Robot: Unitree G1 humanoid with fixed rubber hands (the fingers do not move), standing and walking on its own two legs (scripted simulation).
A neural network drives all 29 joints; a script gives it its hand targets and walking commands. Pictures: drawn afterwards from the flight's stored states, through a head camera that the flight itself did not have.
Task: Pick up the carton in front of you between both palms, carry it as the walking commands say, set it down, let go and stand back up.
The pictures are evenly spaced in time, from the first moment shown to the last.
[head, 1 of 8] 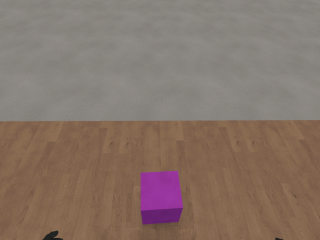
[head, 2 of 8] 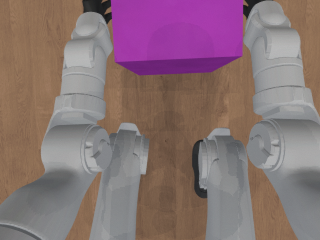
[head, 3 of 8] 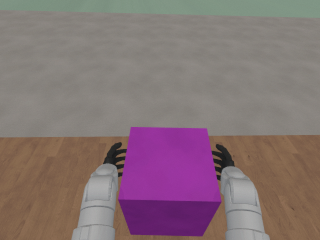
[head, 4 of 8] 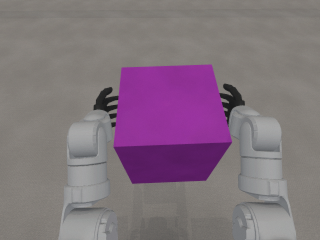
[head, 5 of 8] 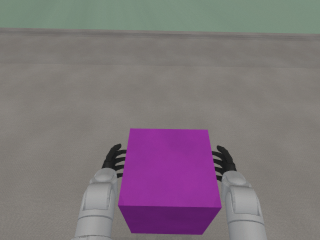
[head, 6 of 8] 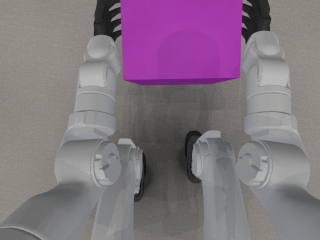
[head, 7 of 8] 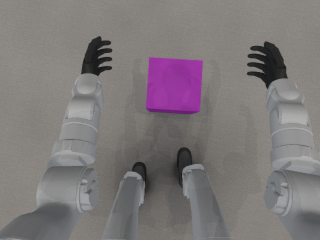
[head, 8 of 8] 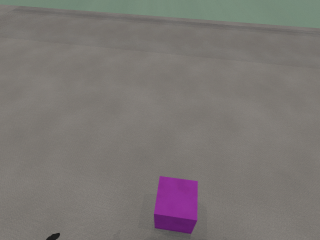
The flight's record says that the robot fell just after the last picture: no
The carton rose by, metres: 0.69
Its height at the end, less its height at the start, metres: -0.13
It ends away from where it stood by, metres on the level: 2.49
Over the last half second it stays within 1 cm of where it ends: yes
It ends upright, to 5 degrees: yes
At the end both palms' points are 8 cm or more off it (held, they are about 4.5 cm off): yes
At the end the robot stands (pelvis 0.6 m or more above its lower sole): yes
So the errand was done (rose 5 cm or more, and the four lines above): yes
